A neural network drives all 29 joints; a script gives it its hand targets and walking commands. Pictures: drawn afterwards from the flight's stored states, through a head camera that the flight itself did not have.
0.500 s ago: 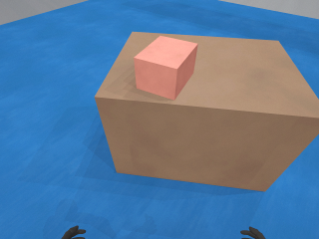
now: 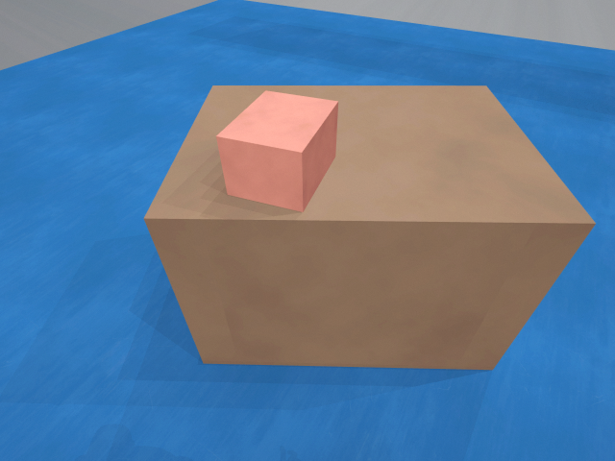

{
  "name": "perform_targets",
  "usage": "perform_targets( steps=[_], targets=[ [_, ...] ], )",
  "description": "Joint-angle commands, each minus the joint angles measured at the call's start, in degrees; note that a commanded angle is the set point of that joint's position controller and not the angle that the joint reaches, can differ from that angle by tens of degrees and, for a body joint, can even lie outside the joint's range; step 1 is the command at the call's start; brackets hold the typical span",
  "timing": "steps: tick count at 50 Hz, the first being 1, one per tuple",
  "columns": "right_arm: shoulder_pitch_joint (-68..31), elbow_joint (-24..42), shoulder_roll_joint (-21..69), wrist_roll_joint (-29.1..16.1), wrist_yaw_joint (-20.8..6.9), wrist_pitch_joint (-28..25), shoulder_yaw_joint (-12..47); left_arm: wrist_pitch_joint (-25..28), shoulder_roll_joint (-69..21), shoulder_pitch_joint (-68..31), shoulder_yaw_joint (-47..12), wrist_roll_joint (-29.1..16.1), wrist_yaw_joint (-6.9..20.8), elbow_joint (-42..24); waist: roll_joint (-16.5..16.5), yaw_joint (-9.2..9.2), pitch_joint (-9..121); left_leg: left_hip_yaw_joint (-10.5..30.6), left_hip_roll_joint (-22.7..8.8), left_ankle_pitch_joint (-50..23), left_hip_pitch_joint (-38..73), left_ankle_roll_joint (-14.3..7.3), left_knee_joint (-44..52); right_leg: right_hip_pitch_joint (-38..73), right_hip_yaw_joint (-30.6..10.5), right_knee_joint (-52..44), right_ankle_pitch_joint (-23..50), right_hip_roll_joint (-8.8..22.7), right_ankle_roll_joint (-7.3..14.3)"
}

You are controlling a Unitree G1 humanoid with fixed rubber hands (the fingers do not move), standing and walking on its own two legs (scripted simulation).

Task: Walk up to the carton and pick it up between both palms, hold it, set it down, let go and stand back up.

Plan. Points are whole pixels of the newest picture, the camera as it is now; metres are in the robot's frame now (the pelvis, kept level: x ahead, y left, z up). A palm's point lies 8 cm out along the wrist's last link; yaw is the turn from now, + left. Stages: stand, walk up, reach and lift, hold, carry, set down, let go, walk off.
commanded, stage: walk up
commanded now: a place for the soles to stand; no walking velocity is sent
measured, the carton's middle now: (283, 147) +0.84 +0.06 +0.00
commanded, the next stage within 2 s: none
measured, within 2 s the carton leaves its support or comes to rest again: neither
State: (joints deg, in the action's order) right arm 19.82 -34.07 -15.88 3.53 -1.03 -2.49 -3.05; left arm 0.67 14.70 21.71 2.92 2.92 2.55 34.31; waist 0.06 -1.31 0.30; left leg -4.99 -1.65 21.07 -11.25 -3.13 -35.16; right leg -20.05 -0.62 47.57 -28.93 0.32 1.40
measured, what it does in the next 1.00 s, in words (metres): walks ahead: right foot, then left foot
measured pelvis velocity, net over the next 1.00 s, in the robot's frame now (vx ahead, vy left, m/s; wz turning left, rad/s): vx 0.33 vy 0.07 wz -0.06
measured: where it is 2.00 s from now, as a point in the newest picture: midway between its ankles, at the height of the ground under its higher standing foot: (296, 452)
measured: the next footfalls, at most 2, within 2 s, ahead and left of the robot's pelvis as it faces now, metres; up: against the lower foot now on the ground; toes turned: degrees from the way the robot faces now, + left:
right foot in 0.08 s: +0.12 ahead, -0.13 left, +0.00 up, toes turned -2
left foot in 0.64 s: +0.37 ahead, +0.13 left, +0.00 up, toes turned +3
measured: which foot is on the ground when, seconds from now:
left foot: down 0.00-0.12, up 0.14-0.62, down 0.64-1.00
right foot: up 0.00-0.06, down 0.08-0.66, up 0.68-1.00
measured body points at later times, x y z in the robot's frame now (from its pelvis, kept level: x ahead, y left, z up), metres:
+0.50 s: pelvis +0.15 -0.02 +0.01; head +0.16 -0.05 +0.46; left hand +0.14 +0.26 -0.08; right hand +0.29 -0.27 -0.10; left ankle +0.29 +0.14 -0.67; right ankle +0.08 -0.13 -0.72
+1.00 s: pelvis +0.33 +0.07 +0.01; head +0.35 +0.08 +0.46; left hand +0.47 +0.32 -0.10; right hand +0.32 -0.21 -0.10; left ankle +0.33 +0.12 -0.72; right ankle +0.40 -0.09 -0.66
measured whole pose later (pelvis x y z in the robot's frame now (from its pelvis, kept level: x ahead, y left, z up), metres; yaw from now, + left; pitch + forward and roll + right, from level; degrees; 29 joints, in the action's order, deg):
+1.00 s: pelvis +0.33 +0.07 +0.01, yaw -3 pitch -4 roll +0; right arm 26.4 -39.8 -14.6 2.5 -0.1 -1.8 -2.7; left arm 0.2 16.1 18.2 3.4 2.2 0.4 33.1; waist -2.8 -3.2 -6.5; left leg -7.5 2.8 16.0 -8.0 -5.4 -27.5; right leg -31.5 -2.8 57.6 -13.2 2.2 -0.4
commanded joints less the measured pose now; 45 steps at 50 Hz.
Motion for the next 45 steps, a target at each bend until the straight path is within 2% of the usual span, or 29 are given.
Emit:
perform_targets(
  steps=[1, 2, 3, 4, 5, 6, 7, 8, 10, 11, 13, 15, 18, 21, 25, 28, 29, 30, 31, 32, 33, 34, 35, 36, 37, 38, 40, 42, 45],
  targets=[
    [-1.74, 1.2, -10.3, 0.1, 0.4, -0.41, -2.45, 3.5, 3.35, -2.18, 2.39, -0.87, 0.37, -7.72, 5.04, 0.98, -8.3, 14.15, -14.13, 12.57, -7.68, -7.58, 16.23, -0.19, 0.55, -9.68, 5.89, 1.71, 1.18],
    [-5.63, 1.71, -10.53, -0.54, 0.24, 0.09, -2.42, 3.58, 3.22, 3.42, 2.9, -0.91, 0.44, -5.84, 6.51, 4.58, -8.01, 9.0, -10.95, 15.36, -17.09, -5.56, 12.74, 11.83, 2.62, -13.02, 13.04, 0.07, 1.71],
    [-7.45, 2.3, -8.62, -0.74, 0.05, 0.64, -1.81, 3.56, 4.41, 9.99, 3.85, -0.71, 0.17, -3.1, 3.94, 7.31, -5.48, 3.51, -7.4, 17.53, -23.62, -3.62, 5.98, 21.64, 3.56, -12.47, 15.89, -2.04, 1.65],
    [-6.48, 2.54, -5.68, -0.35, -0.06, 0.99, -0.72, 3.53, 7.37, 16.06, 4.86, -0.63, -0.6, -0.53, -4.4, 9.72, -0.86, -1.67, -3.83, 17.28, -26.85, -1.52, -6.34, 28.84, 0.36, -13.19, 13.86, -0.87, 2.38],
    [-4.93, 4.61, -2.23, -0.23, -0.45, 0.94, 0.59, 3.63, 12.6, 20.06, 5.57, 0.45, -1.74, -1.0, -15.41, 11.57, 2.1, -3.33, 1.44, 16.73, -31.48, 1.61, -24.61, 29.51, -21.08, -22.6, -4.37, 10.46, 6.72],
    [-4.24, 6.58, -4.5, -0.14, -0.29, 1.84, 0.09, 3.09, 16.14, 16.71, 5.8, 0.74, -2.95, -2.22, -12.97, 9.97, -1.08, 3.57, 2.14, 17.91, -34.77, 2.66, -32.51, 22.28, -45.82, -35.9, -19.41, 22.49, 11.96],
    [-2.22, 5.16, -8.13, -0.1, -0.29, 2.99, -1.06, 2.34, 15.1, 11.99, 5.75, 0.58, -3.94, -2.36, -6.54, 6.94, -5.61, 7.13, -1.45, 15.32, -33.93, 2.18, -35.29, 16.7, -47.63, -37.37, -26.54, 24.6, 13.88],
    [-0.7, 4.75, -8.01, 0.03, -0.48, 3.27, -1.12, 2.38, 14.01, 10.39, 5.17, 0.44, -4.39, -3.54, -6.53, 6.03, -7.95, 7.22, -1.95, 12.04, -35.18, 2.46, -37.26, 16.67, -45.13, -36.32, -20.95, 23.19, 13.74],
    [-1.2, 4.3, -8.0, 0.21, -0.56, 2.41, -1.2, 3.15, 12.02, 9.37, 3.73, 0.84, -4.72, -4.2, -4.11, 5.52, -9.01, 8.28, -3.62, 5.12, -35.5, 3.27, -36.6, 16.34, -34.75, -33.54, -0.05, 20.68, 12.04],
    [-0.58, 3.5, -7.77, 0.22, -0.71, 1.99, -1.13, 3.49, 11.14, 8.81, 3.06, 0.72, -4.61, -3.66, -3.54, 4.84, -9.34, 9.33, -4.37, 2.04, -32.82, 3.5, -34.67, 13.46, -28.76, -32.87, 8.55, 18.44, 9.95],
    [2.09, 2.45, -6.5, -0.1, -1.22, 1.93, -1.06, 3.88, 10.21, 6.55, 2.28, 0.36, -4.28, -2.82, -3.42, 2.67, -8.12, 9.03, -3.42, -3.04, -26.79, 3.81, -32.06, 9.83, -19.02, -32.27, 17.41, 13.64, 7.07],
    [2.48, 1.95, -5.36, -0.35, -1.7, 2.61, -1.13, 4.12, 10.2, 5.21, 2.13, -0.27, -4.05, -2.08, -6.29, 1.47, -9.48, 7.61, -2.75, -7.47, -24.13, 4.35, -30.67, 5.2, -14.47, -34.2, 16.79, 11.07, 6.49],
    [-1.59, 2.92, -3.95, -0.74, -2.24, 2.92, -0.56, 4.47, 10.02, 7.22, 1.88, -0.19, -3.82, -0.42, -8.25, 2.09, -9.33, 5.78, -2.59, -11.36, -25.97, 4.67, -23.28, 7.86, -11.53, -34.68, 20.31, 10.76, 7.93],
    [-7.86, 4.71, -2.79, -1.18, -2.25, 2.54, -0.05, 4.18, 9.23, 10.06, 1.87, -0.42, -3.23, 0.11, -8.65, 4.12, -9.63, 4.7, -3.09, -14.41, -24.82, 4.23, -12.01, 10.79, -7.01, -32.25, 26.77, 9.17, 7.43],
    [-11.78, 5.76, -2.08, -0.58, -1.68, 2.14, -0.36, 3.42, 9.84, 12.05, 2.22, -0.25, -3.25, 0.67, -9.17, 5.9, -8.72, 2.88, -2.4, -14.5, -20.88, 2.99, -2.62, 14.57, -6.25, -29.25, 29.29, 10.94, 6.53],
    [-7.21, 4.78, -3.04, -0.04, -0.86, 1.39, -1.35, 2.55, 11.68, 11.36, 2.65, 0.54, -3.36, -0.38, -6.69, 4.19, -5.94, 3.64, -2.13, -10.62, -12.1, 0.89, -0.04, 13.24, -8.39, -26.52, 26.05, 13.76, 7.59],
    [-3.68, 3.94, -3.83, 0.07, -0.61, 0.97, -2.0, 2.36, 11.76, 10.13, 2.35, 0.75, -3.33, -0.85, -4.7, 2.03, -4.99, 3.63, -1.54, -10.48, -6.41, 0.25, 1.67, 10.76, -7.66, -23.07, 25.62, 13.72, 7.7],
    [2.21, 2.04, -5.5, 0.11, -0.11, 0.3, -3.14, 2.32, 10.92, 9.03, 1.85, 0.26, -3.33, -1.48, -0.31, -1.62, -4.06, 2.64, -0.82, -12.08, 1.43, -0.64, 3.76, 7.22, -5.8, -13.34, 28.95, 11.9, 7.12],
    [9.26, 0.08, -8.53, 0.38, 0.35, -0.39, -3.84, 2.53, 7.72, 11.89, 0.49, 0.4, -3.16, -1.58, 6.61, -3.98, 1.84, 7.07, -3.02, -9.77, 11.53, -2.7, 3.51, 3.2, -1.99, 2.3, 26.21, 7.37, 4.79],
    [13.27, -0.28, -11.31, 2.02, 0.82, -0.85, -3.92, 2.3, 3.06, 17.13, -1.44, 0.11, -2.55, -2.07, 16.92, -3.8, 9.4, 24.61, -15.91, -3.85, 22.14, -6.3, 3.87, -6.03, 1.92, 17.92, 6.9, 1.76, 1.65],
    [12.26, 0.84, -15.2, 0.17, 1.68, -0.31, -5.0, 1.35, 5.19, 18.46, -0.19, -1.02, -2.73, -4.31, 19.56, -4.09, 6.83, 44.07, -22.92, -0.62, 23.19, -12.01, 14.88, -15.9, 1.88, 24.51, -5.15, -4.77, -0.78],
    [10.89, 0.39, -14.35, -1.48, 2.14, 0.58, -5.2, 0.43, 7.68, 15.92, 0.92, -0.02, -3.13, -3.67, 16.64, -4.5, 5.49, 47.44, -23.59, 4.11, 19.32, -14.29, 18.68, -16.22, -1.26, 27.89, -4.31, -1.68, -0.22],
    [8.75, 0.68, -11.37, -2.41, 2.05, 0.7, -3.68, 0.32, 9.32, 10.9, 1.63, 0.51, -3.32, -3.93, 14.39, -4.23, 1.71, 43.32, -21.61, -0.39, 14.66, -12.65, 20.54, -16.35, -3.4, 30.37, -1.41, -0.93, -0.16],
    [7.9, 0.77, -9.29, -2.5, 2.33, 0.92, -2.81, 0.34, 9.17, 7.25, 1.94, 0.06, -3.32, -4.35, 11.16, -4.11, -2.76, 33.94, -19.66, -12.25, 9.64, -9.27, 18.82, -15.69, -4.42, 32.34, 1.54, 0.18, -0.42],
    [7.0, 1.07, -7.96, -1.96, 2.68, 0.95, -2.26, 0.61, 8.12, 6.59, 1.66, -0.66, -2.81, -4.29, 7.1, -3.12, -5.04, 24.9, -18.19, -23.86, 5.73, -5.88, 16.04, -13.83, -5.58, 30.39, 4.49, 0.82, -0.57],
    [4.79, 1.2, -7.16, -1.51, 2.54, 0.83, -2.07, 0.8, 6.11, 6.86, 1.29, -1.16, -2.49, -4.51, 5.59, -1.44, -6.93, 18.37, -16.38, -31.65, 1.7, -3.86, 15.07, -11.35, -6.19, 26.73, 6.37, 1.24, -0.67],
    [2.23, 0.27, -6.03, -1.31, 1.64, 0.38, -1.97, 0.87, 4.11, 6.97, 1.02, -1.39, -2.24, -4.42, 3.47, 1.15, -7.96, 13.53, -12.64, -31.07, -3.24, -3.07, 15.55, -8.16, -5.09, 22.78, 8.65, 1.94, -0.8],
    [3.22, -0.38, -5.97, -1.17, 1.29, -0.48, -1.83, 0.59, 2.88, 6.35, 0.85, -1.23, -1.95, -3.38, 3.59, 1.44, -7.83, 10.88, -10.4, -28.71, -4.24, -2.49, 17.52, -7.38, -3.59, 20.35, 12.98, 0.97, -1.22],
    [3.94, -0.72, -7.08, -1.24, 1.18, -1.02, -1.94, -0.05, 2.9, 4.48, 0.91, -0.76, -1.86, -3.33, 5.96, 1.25, -6.4, 8.89, -9.51, -24.56, -2.96, -3.61, 18.96, -8.87, -0.84, 14.05, 17.06, 1.15, -1.94]
  ],
)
